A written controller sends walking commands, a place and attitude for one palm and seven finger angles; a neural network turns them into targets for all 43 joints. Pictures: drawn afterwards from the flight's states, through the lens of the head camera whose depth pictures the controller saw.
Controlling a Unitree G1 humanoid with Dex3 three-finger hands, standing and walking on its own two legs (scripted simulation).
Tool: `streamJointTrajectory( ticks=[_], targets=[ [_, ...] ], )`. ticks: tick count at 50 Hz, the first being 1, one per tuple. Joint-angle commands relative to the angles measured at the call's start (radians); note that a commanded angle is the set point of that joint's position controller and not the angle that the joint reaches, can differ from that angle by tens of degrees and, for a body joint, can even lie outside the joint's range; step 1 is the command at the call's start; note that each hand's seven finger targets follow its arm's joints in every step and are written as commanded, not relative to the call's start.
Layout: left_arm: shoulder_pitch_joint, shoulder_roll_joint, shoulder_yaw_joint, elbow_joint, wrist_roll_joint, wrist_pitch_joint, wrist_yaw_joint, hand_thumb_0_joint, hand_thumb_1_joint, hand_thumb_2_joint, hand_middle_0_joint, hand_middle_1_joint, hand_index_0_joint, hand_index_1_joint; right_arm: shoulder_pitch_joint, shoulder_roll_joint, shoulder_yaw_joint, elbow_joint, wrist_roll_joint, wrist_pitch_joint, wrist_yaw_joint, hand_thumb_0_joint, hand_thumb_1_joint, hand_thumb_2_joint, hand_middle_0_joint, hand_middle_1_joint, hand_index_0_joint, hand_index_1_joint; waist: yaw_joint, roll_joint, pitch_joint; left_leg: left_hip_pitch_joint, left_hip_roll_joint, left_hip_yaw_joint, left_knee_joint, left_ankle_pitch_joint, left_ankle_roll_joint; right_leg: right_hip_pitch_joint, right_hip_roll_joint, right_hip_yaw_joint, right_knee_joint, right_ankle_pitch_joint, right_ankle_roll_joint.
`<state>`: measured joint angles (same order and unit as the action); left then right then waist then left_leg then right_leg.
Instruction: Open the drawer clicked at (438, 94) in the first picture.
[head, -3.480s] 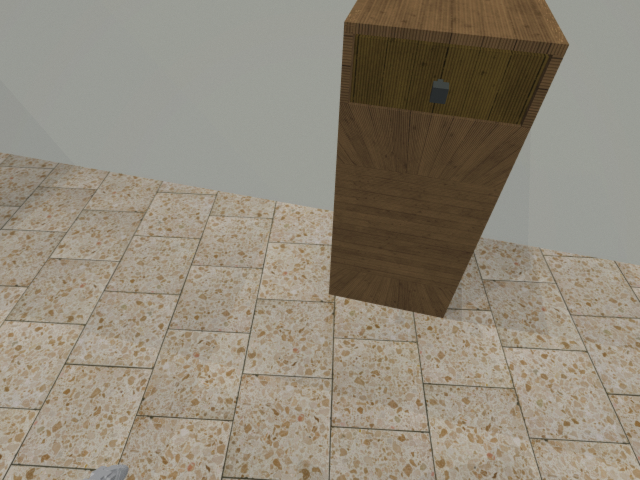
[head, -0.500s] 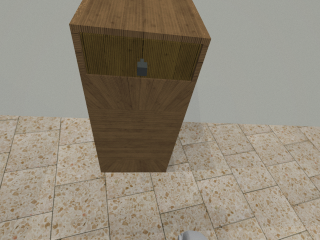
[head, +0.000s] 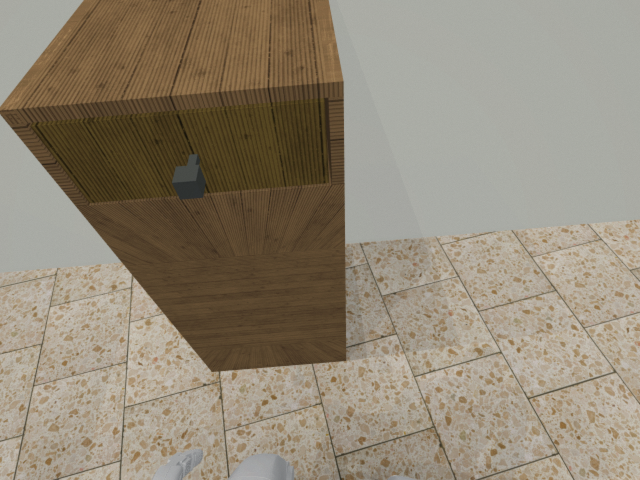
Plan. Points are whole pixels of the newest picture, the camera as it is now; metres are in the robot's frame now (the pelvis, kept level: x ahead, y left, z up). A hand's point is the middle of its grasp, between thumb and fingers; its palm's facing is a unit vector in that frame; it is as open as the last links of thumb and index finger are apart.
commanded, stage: come to a stop and stand still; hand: left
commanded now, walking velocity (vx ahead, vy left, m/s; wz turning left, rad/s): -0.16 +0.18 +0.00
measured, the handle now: (191, 173) +0.49 +0.20 +0.11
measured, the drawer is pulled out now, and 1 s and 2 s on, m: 0.00 0.00 0.00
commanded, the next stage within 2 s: look again from close up in 1.32 s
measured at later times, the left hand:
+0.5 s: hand out of the picture -0.08 +0.27 -0.18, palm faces +0.13 -0.97 -0.20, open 7.4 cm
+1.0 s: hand out of the picture -0.10 +0.24 -0.17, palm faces +0.03 -0.98 -0.21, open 7.3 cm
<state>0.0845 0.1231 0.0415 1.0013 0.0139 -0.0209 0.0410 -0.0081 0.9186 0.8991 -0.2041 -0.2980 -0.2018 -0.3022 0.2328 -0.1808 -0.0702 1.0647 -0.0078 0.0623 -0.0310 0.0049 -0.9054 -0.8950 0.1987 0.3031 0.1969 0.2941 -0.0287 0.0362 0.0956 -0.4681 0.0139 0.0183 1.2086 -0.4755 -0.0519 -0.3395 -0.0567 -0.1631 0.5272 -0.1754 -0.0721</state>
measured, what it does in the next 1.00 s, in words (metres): walks backwards: left foot, then right foot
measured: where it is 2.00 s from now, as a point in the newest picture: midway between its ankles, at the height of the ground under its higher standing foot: outside the picture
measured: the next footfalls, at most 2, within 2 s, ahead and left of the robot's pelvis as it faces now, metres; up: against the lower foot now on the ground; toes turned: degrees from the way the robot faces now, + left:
left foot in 0.36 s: -0.07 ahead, +0.17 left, +0.00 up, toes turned +4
right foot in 0.72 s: -0.09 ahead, -0.04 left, +0.00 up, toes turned -2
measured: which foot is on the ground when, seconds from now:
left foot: up 0.00-0.34, down 0.36-1.00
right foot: down 0.00-0.36, up 0.38-0.70, down 0.72-1.00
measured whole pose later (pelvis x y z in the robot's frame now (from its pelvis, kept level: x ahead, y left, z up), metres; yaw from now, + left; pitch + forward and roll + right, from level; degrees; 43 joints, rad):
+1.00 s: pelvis -0.12 +0.07 +0.01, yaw +0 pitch -2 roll +0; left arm 0.27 0.14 0.01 1.14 0.00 0.00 0.05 0.01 0.94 0.90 -0.20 -0.30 -0.20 -0.30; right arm 0.32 -0.10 0.00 1.17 0.00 0.00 -0.03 0.00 -0.90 -0.89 0.20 0.30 0.20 0.29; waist -0.02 0.01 0.00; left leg -0.15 -0.01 0.08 0.39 -0.20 0.03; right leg -0.12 0.00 -0.03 0.41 -0.25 -0.02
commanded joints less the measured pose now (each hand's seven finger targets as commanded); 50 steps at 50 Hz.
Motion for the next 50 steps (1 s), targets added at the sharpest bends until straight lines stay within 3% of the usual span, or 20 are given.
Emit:
streamJointTrajectory(
  ticks=[1,5,9,13,16,17,18,19,20,21,23,26,31,34,36,38,39,40,45,50],
  targets=[
    [0.108,0.197,0.047,-0.032,0.004,0.014,0.027,0.0,0.9,0.9,-0.2,-0.3,-0.2,-0.3,0.105,-0.055,-0.027,-0.038,-0.019,0.035,0.015,0.0,-0.9,-0.9,0.2,0.3,0.2,0.3,0.021,-0.152,-0.157,-0.026,0.014,-0.079,0.085,0.115,-0.018,0.085,-0.312,0.2,-0.176,0.578,-0.088],
    [0.092,0.217,0.053,-0.061,0.012,0.02,0.023,0.0,0.9,0.9,-0.2,-0.3,-0.2,-0.3,0.038,-0.085,-0.03,-0.083,-0.03,0.034,0.025,0.0,-0.9,-0.9,0.2,0.3,0.2,0.3,0.024,-0.19,-0.142,-0.058,0.011,-0.085,0.052,0.155,-0.02,0.078,-0.305,0.233,-0.226,0.23,-0.078],
    [0.096,0.242,0.054,-0.082,0.024,0.031,0.006,0.0,0.9,0.9,-0.2,-0.3,-0.2,-0.3,-0.001,-0.087,-0.019,-0.11,-0.023,0.013,0.035,0.0,-0.9,-0.9,0.2,0.3,0.2,0.3,0.034,-0.218,-0.124,0.038,0.017,-0.023,-0.16,0.107,-0.005,0.035,-0.27,0.256,-0.289,-0.091,-0.058],
    [0.146,0.278,0.06,-0.075,0.034,0.041,-0.005,0.0,0.9,0.9,-0.2,-0.3,-0.2,-0.3,-0.025,-0.082,-0.006,-0.126,-0.011,-0.013,0.039,0.0,-0.9,-0.9,0.2,0.3,0.2,0.3,0.07,-0.246,-0.126,0.145,0.006,0.032,-0.422,0.002,0.018,0.055,-0.264,0.302,-0.336,-0.232,-0.064],
    [0.128,0.28,0.06,-0.059,0.025,0.052,-0.007,0.0,0.9,0.9,-0.2,-0.3,-0.2,-0.3,0.123,-0.075,0.006,-0.078,-0.004,-0.03,0.033,0.0,-0.9,-0.9,0.2,0.3,0.2,0.3,0.016,-0.202,-0.158,0.346,-0.008,0.068,-0.737,0.1,0.04,0.003,-0.211,0.258,-0.292,-0.267,-0.007],
    [0.137,0.252,0.05,-0.056,0.016,0.056,-0.011,0.0,0.9,0.9,-0.2,-0.3,-0.2,-0.3,0.176,-0.092,0.004,-0.062,-0.005,-0.038,0.029,0.0,-0.9,-0.9,0.2,0.3,0.2,0.3,-0.001,-0.115,-0.173,0.418,0.008,0.037,-0.852,0.136,0.05,-0.044,-0.164,0.204,-0.206,-0.296,0.039],
    [0.156,0.193,0.038,-0.059,0.003,0.06,-0.015,0.0,0.9,0.9,-0.2,-0.3,-0.2,-0.3,0.168,-0.152,-0.006,-0.07,-0.014,-0.045,0.025,0.0,-0.9,-0.9,0.2,0.3,0.2,0.3,0.003,0.115,-0.132,0.386,0.166,-0.188,-0.991,0.015,0.1,-0.152,-0.068,0.125,-0.023,-0.318,0.085],
    [0.142,0.148,0.027,-0.069,-0.002,0.067,-0.015,0.0,0.9,0.9,-0.2,-0.3,-0.2,-0.3,0.067,-0.214,-0.011,-0.112,-0.018,-0.039,0.018,0.0,-0.9,-0.9,0.2,0.3,0.2,0.3,0.016,0.312,-0.02,0.165,0.335,-0.36,-1.105,-0.077,0.146,-0.189,0.009,0.074,0.153,-0.301,0.106],
    [0.13,0.162,0.031,-0.056,0.002,0.071,-0.017,0.0,0.9,0.9,-0.2,-0.3,-0.2,-0.3,-0.035,-0.2,0.005,-0.141,-0.023,-0.037,0.011,0.0,-0.9,-0.9,0.2,0.3,0.2,0.3,0.041,0.213,0.032,-0.011,0.349,-0.345,-1.137,-0.095,0.184,-0.102,-0.012,0.166,0.256,-0.258,0.089],
    [0.144,0.161,0.034,-0.039,0.015,0.079,-0.015,0.0,0.9,0.9,-0.2,-0.3,-0.2,-0.3,-0.081,-0.167,0.012,-0.135,-0.022,-0.047,0.002,0.0,-0.9,-0.9,0.2,0.3,0.2,0.3,0.063,0.244,0.04,-0.051,0.285,-0.284,-1.144,-0.043,0.151,-0.063,0.001,0.2,0.305,-0.231,0.087],
    [0.22,0.153,0.037,0.003,0.016,0.071,-0.024,0.0,0.9,0.9,-0.2,-0.3,-0.2,-0.3,-0.085,-0.135,0.028,-0.114,-0.016,-0.056,-0.01,0.0,-0.9,-0.9,0.2,0.3,0.2,0.3,0.091,0.133,0.026,0.064,0.193,-0.15,-1.046,0.16,0.14,-0.091,0.039,0.195,0.423,-0.15,0.089],
    [0.241,0.136,0.02,0.041,0.01,0.05,-0.02,0.0,0.9,0.9,-0.2,-0.3,-0.2,-0.3,0.021,-0.1,0.037,-0.059,-0.002,-0.074,-0.021,0.0,-0.9,-0.9,0.2,0.3,0.2,0.3,0.066,0.066,-0.052,0.325,0.172,-0.088,-0.957,0.531,0.157,-0.152,0.032,0.178,0.385,-0.145,0.107],
    [0.162,0.106,-0.006,0.047,-0.003,0.037,-0.007,0.0,0.9,0.9,-0.2,-0.3,-0.2,-0.3,0.163,-0.089,0.034,0.027,-0.006,-0.082,-0.029,0.0,-0.9,-0.9,0.2,0.3,0.2,0.3,0.0,0.122,-0.097,0.486,0.225,-0.149,-0.876,0.913,0.206,-0.038,0.009,0.147,0.088,-0.249,0.11],
    [0.247,0.087,-0.011,0.102,-0.007,0.029,-0.002,0.0,0.9,0.9,-0.2,-0.3,-0.2,-0.3,0.169,-0.078,0.034,0.05,0.001,-0.085,-0.027,0.0,-0.9,-0.9,0.2,0.3,0.2,0.3,0.034,0.068,-0.132,0.434,0.189,-0.144,-0.838,0.832,0.167,0.145,0.006,0.139,-0.152,-0.041,0.097],
    [0.282,0.111,-0.013,0.129,-0.008,0.019,0.007,0.0,0.9,0.9,-0.2,-0.3,-0.2,-0.3,0.16,-0.038,0.04,0.049,0.011,-0.091,-0.021,0.0,-0.9,-0.9,0.2,0.3,0.2,0.3,0.031,-0.011,-0.145,0.311,0.134,-0.095,-0.819,0.669,0.103,0.295,-0.068,0.203,-0.175,0.205,0.066],
    [0.276,0.104,-0.021,0.136,-0.007,0.014,0.01,0.0,0.9,0.9,-0.2,-0.3,-0.2,-0.3,0.15,-0.012,0.048,0.057,0.008,-0.094,-0.019,0.0,-0.9,-0.9,0.2,0.3,0.2,0.3,0.031,-0.033,-0.103,0.288,0.097,-0.069,-0.852,0.578,0.08,0.276,-0.101,0.203,-0.143,0.287,0.045],
    [0.268,0.096,-0.02,0.141,-0.007,0.008,0.011,0.0,0.9,0.9,-0.2,-0.3,-0.2,-0.3,0.152,-0.013,0.049,0.069,0.003,-0.088,-0.019,0.0,-0.9,-0.9,0.2,0.3,0.2,0.3,0.025,-0.138,-0.093,0.306,0.095,-0.058,-0.85,0.553,0.076,0.249,-0.08,0.209,-0.138,0.296,0.04],
    [0.259,0.083,-0.025,0.141,-0.008,0.007,0.011,0.0,0.9,0.9,-0.2,-0.3,-0.2,-0.3,0.156,-0.022,0.047,0.077,0.001,-0.086,-0.019,0.0,-0.9,-0.9,0.2,0.3,0.2,0.3,0.024,-0.155,-0.073,0.323,0.097,-0.052,-0.859,0.51,0.077,0.217,-0.077,0.21,-0.152,0.254,0.041],
    [0.244,0.08,-0.03,0.131,-0.008,0.017,0.009,0.0,0.9,0.9,-0.2,-0.3,-0.2,-0.3,0.152,-0.011,0.055,0.097,0.0,-0.075,-0.011,0.0,-0.9,-0.9,0.2,0.3,0.2,0.3,0.026,-0.087,0.05,0.276,0.09,-0.054,-0.917,0.301,0.078,0.119,-0.055,0.219,-0.216,-0.026,0.051],
    [0.258,0.09,-0.029,0.124,-0.006,0.018,0.005,0.0,0.9,0.9,-0.2,-0.3,-0.2,-0.3,0.153,-0.012,0.052,0.096,-0.003,-0.065,-0.006,0.0,-0.9,-0.9,0.2,0.3,0.2,0.3,0.023,-0.053,0.068,0.257,0.08,-0.052,-0.927,0.19,0.074,0.072,-0.049,0.238,-0.249,-0.141,0.049]
  ],
)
